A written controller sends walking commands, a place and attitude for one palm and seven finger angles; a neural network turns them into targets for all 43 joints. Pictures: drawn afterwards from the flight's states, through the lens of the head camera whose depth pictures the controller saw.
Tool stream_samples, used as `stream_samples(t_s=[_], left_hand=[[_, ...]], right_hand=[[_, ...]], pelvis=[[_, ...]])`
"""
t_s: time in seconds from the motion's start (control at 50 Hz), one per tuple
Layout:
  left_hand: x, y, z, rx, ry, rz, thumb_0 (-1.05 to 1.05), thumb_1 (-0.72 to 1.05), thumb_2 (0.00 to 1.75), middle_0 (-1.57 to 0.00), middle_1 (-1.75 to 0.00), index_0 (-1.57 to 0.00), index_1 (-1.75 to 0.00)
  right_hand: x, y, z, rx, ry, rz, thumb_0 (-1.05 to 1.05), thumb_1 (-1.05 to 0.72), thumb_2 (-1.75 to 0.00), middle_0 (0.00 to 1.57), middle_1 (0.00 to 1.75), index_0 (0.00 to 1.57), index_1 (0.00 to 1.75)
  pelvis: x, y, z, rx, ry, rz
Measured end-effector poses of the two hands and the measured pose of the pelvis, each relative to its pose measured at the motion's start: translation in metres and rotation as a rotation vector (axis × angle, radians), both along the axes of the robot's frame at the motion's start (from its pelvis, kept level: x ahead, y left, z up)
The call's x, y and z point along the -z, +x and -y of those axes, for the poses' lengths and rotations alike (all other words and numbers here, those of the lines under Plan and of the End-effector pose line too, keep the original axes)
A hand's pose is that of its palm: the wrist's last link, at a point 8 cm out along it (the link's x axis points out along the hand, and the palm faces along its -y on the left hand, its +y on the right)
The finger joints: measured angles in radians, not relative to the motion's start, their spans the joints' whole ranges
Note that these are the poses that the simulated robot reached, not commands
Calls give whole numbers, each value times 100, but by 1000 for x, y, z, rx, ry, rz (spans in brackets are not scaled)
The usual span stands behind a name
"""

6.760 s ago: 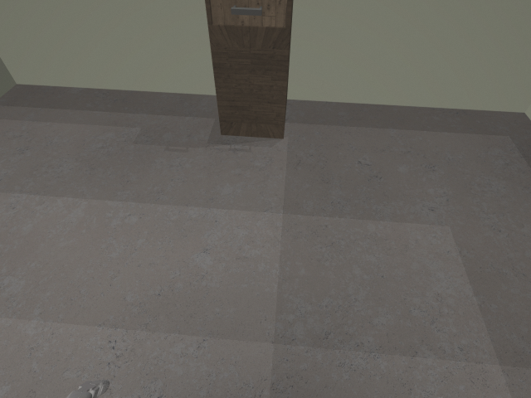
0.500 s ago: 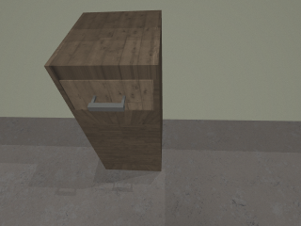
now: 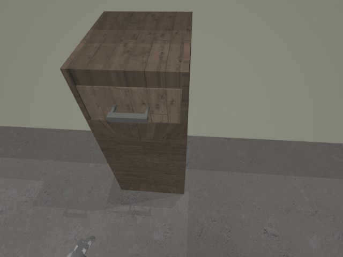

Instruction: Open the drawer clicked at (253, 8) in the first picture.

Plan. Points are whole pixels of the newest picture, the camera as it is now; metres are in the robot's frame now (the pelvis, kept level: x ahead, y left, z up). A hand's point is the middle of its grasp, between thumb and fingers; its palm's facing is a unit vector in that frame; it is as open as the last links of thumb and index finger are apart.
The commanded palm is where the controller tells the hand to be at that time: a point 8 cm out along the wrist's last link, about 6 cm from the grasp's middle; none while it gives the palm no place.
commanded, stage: raise the hand with hooked fingers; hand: left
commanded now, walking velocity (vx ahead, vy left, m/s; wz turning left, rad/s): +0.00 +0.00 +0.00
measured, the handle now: (129, 113) +0.55 +0.20 -0.03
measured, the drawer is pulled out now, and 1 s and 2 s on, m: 0.00 0.00 0.00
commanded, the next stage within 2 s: move the hooked fingers above the handle in 1.78 s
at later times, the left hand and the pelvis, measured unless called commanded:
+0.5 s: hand (77, 236) +0.17 +0.24 -0.03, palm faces +0.09 -0.08 -0.99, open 9.7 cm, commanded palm +0.15 +0.23 +0.02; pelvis -0.07 +0.00 -0.04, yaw +2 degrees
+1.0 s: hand (71, 199) +0.22 +0.24 +0.03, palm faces +0.08 -0.09 -0.99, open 12.7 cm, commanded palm +0.20 +0.24 +0.09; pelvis -0.04 +0.01 -0.01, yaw +0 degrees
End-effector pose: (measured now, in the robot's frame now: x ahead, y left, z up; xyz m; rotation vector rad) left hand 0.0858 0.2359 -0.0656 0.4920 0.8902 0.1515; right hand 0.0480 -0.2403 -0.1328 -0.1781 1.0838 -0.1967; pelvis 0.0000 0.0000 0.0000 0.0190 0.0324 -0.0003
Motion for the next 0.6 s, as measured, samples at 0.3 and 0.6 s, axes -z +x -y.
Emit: stream_samples(t_s=[0.3,0.6], left_hand=[[-60,36,35,647,828,526,0,61,77,-22,-48,-22,-49],[-106,76,4,548,912,496,0,25,62,-27,-71,-26,-71]], right_hand=[[-46,148,-15,-288,-15,455,1,-91,-90,20,29,20,30],[-7,82,-63,-255,113,235,1,-90,-90,20,30,21,30]], pelvis=[[42,-53,-3,24,33,-161],[28,-63,-5,-16,-1,-68]])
